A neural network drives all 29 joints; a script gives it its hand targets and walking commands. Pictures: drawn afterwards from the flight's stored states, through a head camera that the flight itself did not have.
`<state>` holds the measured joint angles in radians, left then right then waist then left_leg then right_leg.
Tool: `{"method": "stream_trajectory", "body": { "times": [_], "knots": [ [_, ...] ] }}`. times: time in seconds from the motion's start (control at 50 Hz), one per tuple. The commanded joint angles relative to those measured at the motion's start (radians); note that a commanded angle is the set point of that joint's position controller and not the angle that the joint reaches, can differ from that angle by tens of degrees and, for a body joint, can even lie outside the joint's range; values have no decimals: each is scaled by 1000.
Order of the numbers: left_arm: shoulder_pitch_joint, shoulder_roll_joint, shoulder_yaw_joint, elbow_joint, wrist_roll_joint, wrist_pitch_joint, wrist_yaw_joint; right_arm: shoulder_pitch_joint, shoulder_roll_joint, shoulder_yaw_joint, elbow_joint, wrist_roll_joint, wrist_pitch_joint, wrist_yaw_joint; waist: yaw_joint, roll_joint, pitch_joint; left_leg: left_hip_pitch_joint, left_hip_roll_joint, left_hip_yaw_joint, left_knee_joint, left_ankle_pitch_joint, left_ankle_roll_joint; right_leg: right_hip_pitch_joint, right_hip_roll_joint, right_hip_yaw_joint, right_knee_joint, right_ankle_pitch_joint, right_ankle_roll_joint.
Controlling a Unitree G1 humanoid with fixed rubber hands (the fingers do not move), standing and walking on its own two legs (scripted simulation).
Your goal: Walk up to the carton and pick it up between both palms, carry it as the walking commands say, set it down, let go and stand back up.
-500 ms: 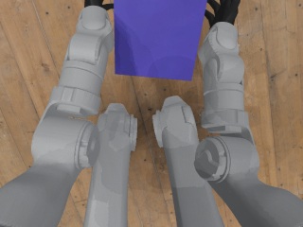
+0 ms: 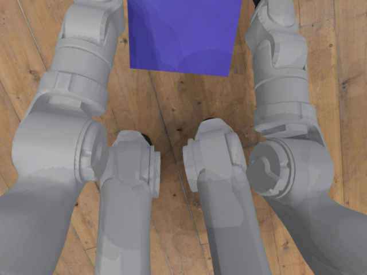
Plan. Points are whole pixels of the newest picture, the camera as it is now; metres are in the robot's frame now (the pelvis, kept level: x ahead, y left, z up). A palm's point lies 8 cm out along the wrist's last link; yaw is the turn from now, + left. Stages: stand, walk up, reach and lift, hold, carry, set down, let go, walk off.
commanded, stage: set down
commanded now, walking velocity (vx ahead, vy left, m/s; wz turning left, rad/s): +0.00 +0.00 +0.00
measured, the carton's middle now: out of the picture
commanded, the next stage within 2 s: none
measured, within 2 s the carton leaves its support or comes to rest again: rests again in 1.62 s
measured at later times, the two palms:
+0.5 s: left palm out of the picture +0.57 +0.05 -0.19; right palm out of the picture +0.52 -0.20 -0.18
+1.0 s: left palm out of the picture +0.57 +0.06 -0.20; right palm out of the picture +0.52 -0.19 -0.19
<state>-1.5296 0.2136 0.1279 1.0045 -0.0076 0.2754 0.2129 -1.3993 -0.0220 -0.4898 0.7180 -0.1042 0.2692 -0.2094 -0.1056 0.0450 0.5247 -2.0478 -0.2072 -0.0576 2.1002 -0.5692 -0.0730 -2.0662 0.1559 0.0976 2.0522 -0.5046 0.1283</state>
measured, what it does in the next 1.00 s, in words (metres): stands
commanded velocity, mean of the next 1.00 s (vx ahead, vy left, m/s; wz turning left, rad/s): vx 0.00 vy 0.00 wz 0.00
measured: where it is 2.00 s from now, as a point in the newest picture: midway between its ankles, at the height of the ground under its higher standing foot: (179, 170)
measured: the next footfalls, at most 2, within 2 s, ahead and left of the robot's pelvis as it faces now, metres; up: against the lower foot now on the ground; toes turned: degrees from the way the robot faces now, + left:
none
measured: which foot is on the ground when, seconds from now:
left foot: down 0.00-1.00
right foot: down 0.00-1.00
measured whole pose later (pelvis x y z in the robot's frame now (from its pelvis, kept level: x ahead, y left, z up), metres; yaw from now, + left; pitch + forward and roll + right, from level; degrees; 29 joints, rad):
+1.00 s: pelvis +0.03 +0.00 -0.03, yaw +0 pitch +34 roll -2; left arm -1.47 0.19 0.10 1.13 0.02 0.19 0.14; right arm -1.32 -0.07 -0.53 0.88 -0.08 0.18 -0.10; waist -0.11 0.03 0.36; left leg -2.18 -0.19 -0.04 2.22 -0.64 -0.04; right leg -2.19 0.11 0.06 2.17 -0.59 0.11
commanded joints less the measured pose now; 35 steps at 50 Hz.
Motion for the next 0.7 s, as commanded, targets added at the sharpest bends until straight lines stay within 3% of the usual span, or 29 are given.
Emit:
{"method": "stream_trajectory", "body": {
  "times": [0.0,0.02,0.04,0.06,0.08,0.12,0.14,0.16,0.18,0.2,0.22,0.24,0.28,0.3,0.32,0.34,0.36,0.4,0.42,0.44,0.48,0.5,0.52,0.54,0.56,0.58,0.62,0.66,0.68],
  "knots": [
    [-697,-982,-331,-272,-123,-99,-255,-668,908,526,-51,142,-32,288,-60,70,-1928,642,22,105,-149,353,50,648,-16,-191,-93,409,-70],
    [-633,-1000,-285,-200,-107,-97,-260,-668,889,554,-7,142,-27,294,-22,14,-1832,582,15,114,-143,327,58,660,-17,-189,-108,369,-65],
    [-641,-962,-286,-244,-106,-113,-257,-638,941,547,13,157,-26,293,-30,16,-1861,632,28,112,-143,370,61,669,-16,-196,-89,410,-55],
    [-661,-951,-313,-226,-97,-113,-262,-596,905,544,48,156,-29,292,-9,60,-1813,600,26,112,-132,351,55,631,-15,-183,-80,402,-64],
    [-667,-910,-266,-235,-89,-112,-262,-652,878,532,4,157,-36,294,-2,39,-1794,550,22,117,-126,338,66,632,-18,-193,-75,383,-51],
    [-663,-918,-276,-264,-92,-132,-268,-598,891,504,68,135,-34,296,-46,6,-1715,498,21,109,-104,309,76,604,-9,-182,-73,380,-60],
    [-665,-870,-257,-254,-79,-130,-269,-642,891,541,43,175,-37,301,32,8,-1731,518,21,127,-96,299,75,608,-12,-166,-68,356,-55],
    [-665,-877,-288,-224,-83,-126,-271,-627,881,513,46,167,-45,293,-7,38,-1674,478,31,123,-92,341,69,596,-9,-160,-69,407,-55],
    [-562,-923,-271,-155,-70,-113,-274,-641,830,535,20,175,-55,295,-6,15,-1681,528,34,124,-96,316,62,600,-4,-179,-71,376,-53],
    [-606,-960,-312,-194,-71,-116,-268,-612,888,516,37,173,-55,301,-1,96,-1673,516,28,121,-97,345,58,578,5,-160,-60,406,-75],
    [-557,-946,-313,-197,-60,-121,-271,-545,926,521,84,160,-54,308,13,55,-1666,486,26,114,-95,355,64,585,8,-158,-44,431,-69],
    [-610,-923,-311,-242,-85,-133,-267,-595,867,505,40,169,-55,306,-37,56,-1698,534,40,100,-83,361,69,568,7,-169,-43,414,-64],
    [-611,-948,-329,-248,-86,-129,-266,-587,885,523,13,188,-70,309,2,69,-1703,504,16,119,-76,352,68,589,10,-170,-37,416,-71],
    [-584,-927,-311,-221,-85,-126,-269,-554,881,493,85,168,-56,310,-36,59,-1632,496,25,103,-98,311,68,530,13,-196,-33,352,-66],
    [-591,-934,-300,-157,-72,-119,-270,-542,889,484,106,155,-55,320,-18,59,-1577,472,21,105,-101,314,65,540,16,-175,-50,357,-72],
    [-601,-928,-311,-190,-77,-121,-269,-588,894,477,100,173,-60,320,-14,81,-1574,463,30,106,-89,292,71,536,-1,-160,-35,363,-76],
    [-527,-1007,-302,-179,-83,-119,-275,-583,845,467,90,149,-61,329,-60,111,-1615,512,21,94,-99,326,62,493,5,-181,-28,346,-77],
    [-511,-975,-291,-111,-69,-112,-276,-623,830,485,41,148,-68,324,-51,71,-1547,457,16,104,-91,308,59,486,-2,-192,-28,337,-70],
    [-564,-926,-279,-176,-64,-123,-274,-566,856,479,109,157,-48,336,-15,53,-1520,455,25,107,-96,309,62,479,1,-168,-51,337,-67],
    [-603,-931,-280,-180,-73,-121,-276,-577,856,480,86,152,-50,331,-46,48,-1553,463,20,98,-93,311,66,514,1,-178,-33,348,-63],
    [-549,-921,-256,-91,-62,-113,-278,-595,846,469,85,150,-53,341,-25,61,-1480,411,20,98,-102,275,78,486,-1,-177,-31,314,-67],
    [-585,-939,-297,-163,-85,-125,-279,-573,837,481,85,174,-60,346,-50,48,-1533,465,33,91,-83,305,66,471,1,-186,-37,345,-70],
    [-527,-921,-259,-88,-48,-107,-274,-655,804,486,43,173,-63,344,3,83,-1485,461,23,84,-112,311,77,437,-3,-188,-9,315,-59],
    [-611,-913,-279,-143,-63,-108,-276,-633,807,444,103,155,-53,357,-32,109,-1466,489,24,73,-111,274,78,413,-13,-187,-15,259,-75],
    [-577,-895,-257,-121,-14,-110,-275,-567,824,415,160,134,-42,364,-3,129,-1399,440,24,102,-108,237,68,364,3,-176,-18,241,-92],
    [-604,-944,-287,-159,-42,-110,-274,-553,794,406,134,139,-54,370,-61,121,-1393,457,30,69,-118,223,61,359,6,-196,-27,233,-91],
    [-537,-918,-233,-44,-37,-110,-276,-581,790,413,118,123,-59,364,-54,91,-1359,423,17,91,-86,248,69,352,-4,-189,-24,242,-89],
    [-462,-940,-219,-55,-20,-117,-287,-567,761,411,87,125,-69,367,-45,100,-1382,435,14,77,-88,308,74,359,3,-193,-9,293,-75],
    [-511,-961,-224,-57,-32,-116,-288,-521,792,378,154,105,-59,373,-47,134,-1351,446,9,74,-94,287,66,320,-7,-178,-28,263,-97]
  ]
}}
